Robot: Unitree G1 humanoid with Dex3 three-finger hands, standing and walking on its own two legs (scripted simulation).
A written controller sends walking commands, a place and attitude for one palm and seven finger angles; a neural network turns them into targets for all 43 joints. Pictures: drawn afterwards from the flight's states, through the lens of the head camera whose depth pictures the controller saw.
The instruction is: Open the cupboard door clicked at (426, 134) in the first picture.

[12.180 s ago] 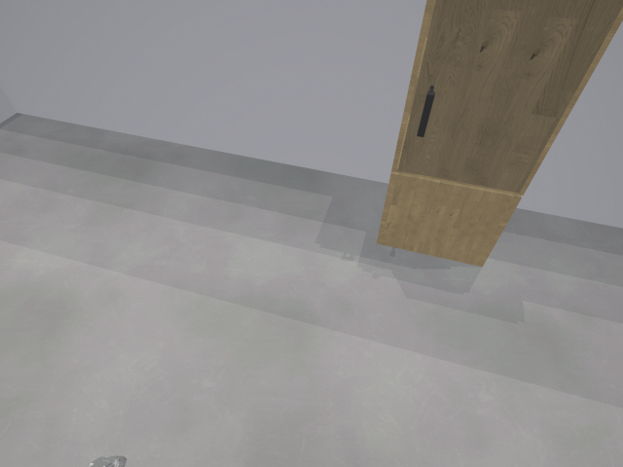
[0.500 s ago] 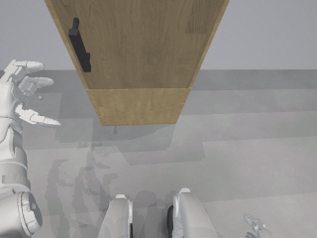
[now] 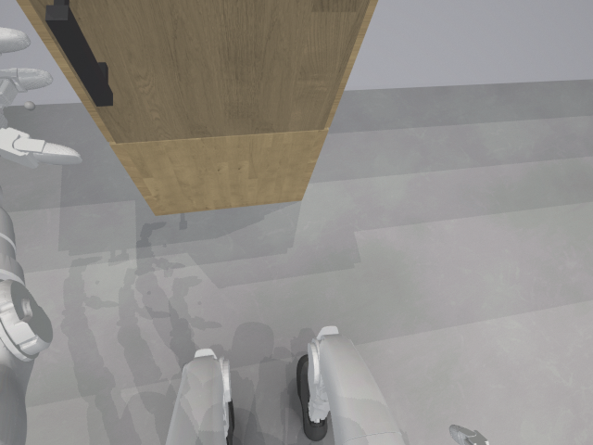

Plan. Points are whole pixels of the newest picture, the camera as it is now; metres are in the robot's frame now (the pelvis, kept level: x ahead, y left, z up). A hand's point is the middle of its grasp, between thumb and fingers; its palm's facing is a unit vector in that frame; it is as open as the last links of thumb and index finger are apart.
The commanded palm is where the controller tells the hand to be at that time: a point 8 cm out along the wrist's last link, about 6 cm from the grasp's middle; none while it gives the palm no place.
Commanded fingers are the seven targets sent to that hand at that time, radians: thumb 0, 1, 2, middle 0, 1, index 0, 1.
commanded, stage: move the hooked fingers beside the handle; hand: left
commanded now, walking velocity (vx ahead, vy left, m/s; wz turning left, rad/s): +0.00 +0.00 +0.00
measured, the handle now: (84, 49) +0.60 +0.22 +0.05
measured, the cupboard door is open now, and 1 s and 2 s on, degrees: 0 0 0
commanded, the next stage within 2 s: slide the fingers in behind the handle in 0.96 s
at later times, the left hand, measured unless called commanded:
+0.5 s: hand (24, 92) +0.55 +0.28 +0.04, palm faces +0.09 -1.00 -0.04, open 14.0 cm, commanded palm +0.53 +0.30 +0.04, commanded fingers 0.00 -0.50 0.30 -0.30 -1.20 -0.30 -1.20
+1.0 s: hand (28, 95) +0.54 +0.27 +0.04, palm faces +0.08 -1.00 -0.04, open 14.0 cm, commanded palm +0.52 +0.30 +0.04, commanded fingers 0.00 -0.50 0.30 -0.30 -1.20 -0.30 -1.20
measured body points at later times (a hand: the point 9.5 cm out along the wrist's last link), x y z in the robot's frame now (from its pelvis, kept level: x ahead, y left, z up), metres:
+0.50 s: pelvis +0.00 +0.01 -0.01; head +0.21 +0.05 +0.39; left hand +0.53 +0.34 +0.04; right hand +0.01 -0.26 -0.10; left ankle +0.02 +0.11 -0.59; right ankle +0.07 -0.13 -0.59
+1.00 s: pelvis +0.01 +0.01 +0.00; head +0.20 +0.06 +0.40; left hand +0.53 +0.33 +0.05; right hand +0.04 -0.26 -0.10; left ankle +0.02 +0.11 -0.59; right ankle +0.07 -0.13 -0.59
